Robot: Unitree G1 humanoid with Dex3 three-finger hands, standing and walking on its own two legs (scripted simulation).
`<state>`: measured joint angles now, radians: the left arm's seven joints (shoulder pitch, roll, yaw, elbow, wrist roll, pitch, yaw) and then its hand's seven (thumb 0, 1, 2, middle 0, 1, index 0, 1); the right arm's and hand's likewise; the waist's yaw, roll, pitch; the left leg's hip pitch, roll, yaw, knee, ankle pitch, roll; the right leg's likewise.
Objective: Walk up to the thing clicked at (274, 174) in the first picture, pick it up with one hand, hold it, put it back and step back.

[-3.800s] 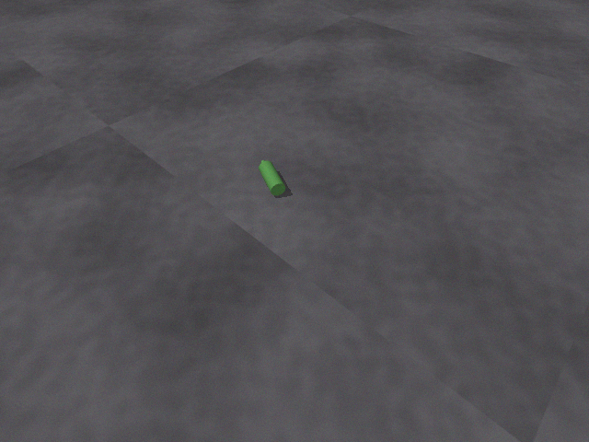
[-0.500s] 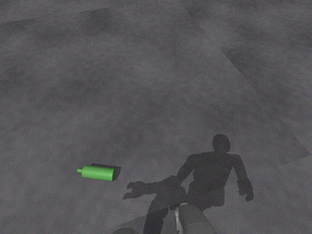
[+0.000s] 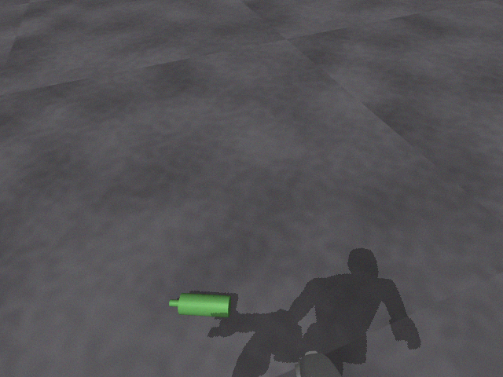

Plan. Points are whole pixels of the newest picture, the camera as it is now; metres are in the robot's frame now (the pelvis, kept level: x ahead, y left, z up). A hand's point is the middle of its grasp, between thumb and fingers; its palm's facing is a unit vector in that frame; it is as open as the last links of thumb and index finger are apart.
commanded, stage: walk up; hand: left
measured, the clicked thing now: (199, 304) +0.50 +0.25 -0.68
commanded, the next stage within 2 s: none
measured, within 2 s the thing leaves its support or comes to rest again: neither
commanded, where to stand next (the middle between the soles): +0.11 -0.04 m, yaw -3 degrees
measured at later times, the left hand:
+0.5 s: hand out of the picture +0.14 +0.20 -0.12, palm faces -0.12 -0.92 -0.37, open 7.4 cm
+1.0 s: hand out of the picture +0.13 +0.20 -0.11, palm faces -0.08 -0.90 -0.42, open 7.4 cm
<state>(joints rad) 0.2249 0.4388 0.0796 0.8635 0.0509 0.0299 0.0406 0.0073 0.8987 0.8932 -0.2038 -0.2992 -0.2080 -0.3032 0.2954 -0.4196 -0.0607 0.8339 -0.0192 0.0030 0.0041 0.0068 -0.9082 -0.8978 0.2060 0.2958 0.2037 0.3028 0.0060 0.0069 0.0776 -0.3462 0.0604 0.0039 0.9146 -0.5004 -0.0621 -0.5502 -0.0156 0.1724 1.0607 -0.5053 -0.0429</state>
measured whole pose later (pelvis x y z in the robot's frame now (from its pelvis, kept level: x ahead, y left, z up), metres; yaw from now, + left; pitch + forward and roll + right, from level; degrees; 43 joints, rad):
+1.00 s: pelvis +0.01 -0.06 +0.03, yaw -4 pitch -3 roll +1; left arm 0.09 0.37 0.03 1.01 0.01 0.00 0.01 0.01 0.90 0.89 -0.20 -0.30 -0.21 -0.30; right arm 0.09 -0.42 -0.03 0.98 0.00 0.00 0.01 0.01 -0.91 -0.90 0.21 0.30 0.20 0.30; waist 0.00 0.03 0.15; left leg -0.39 0.00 0.01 0.67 -0.24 -0.01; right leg -0.34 -0.03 -0.01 0.75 -0.36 -0.01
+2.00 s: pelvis +0.03 -0.05 +0.05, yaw -2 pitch -1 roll -1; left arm 0.04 0.37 0.03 1.07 0.01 -0.01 0.00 0.01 0.90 0.89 -0.20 -0.30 -0.21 -0.30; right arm 0.05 -0.36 -0.02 1.07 0.00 0.02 0.03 0.01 -0.91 -0.90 0.20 0.30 0.20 0.30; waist -0.01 0.00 0.08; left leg -0.29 0.00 -0.02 0.45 -0.14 0.00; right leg -0.20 -0.02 -0.04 0.46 -0.24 0.01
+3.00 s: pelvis +0.04 -0.01 +0.05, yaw +0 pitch -1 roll -1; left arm 0.13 0.43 0.07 0.99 0.04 0.02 -0.02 0.01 0.90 0.89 -0.20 -0.30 -0.20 -0.30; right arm 0.29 -0.34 -0.05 0.99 -0.03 -0.04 0.02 0.01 -0.91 -0.90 0.21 0.30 0.21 0.30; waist -0.04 -0.06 0.09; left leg -0.18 -0.02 -0.02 0.51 -0.31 0.03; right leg -0.44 0.01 0.10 1.01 -0.41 -0.02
